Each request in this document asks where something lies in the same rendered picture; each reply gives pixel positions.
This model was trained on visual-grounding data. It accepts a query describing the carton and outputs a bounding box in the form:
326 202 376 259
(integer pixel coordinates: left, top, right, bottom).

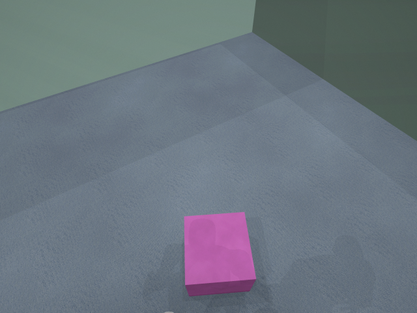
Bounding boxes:
184 212 256 297

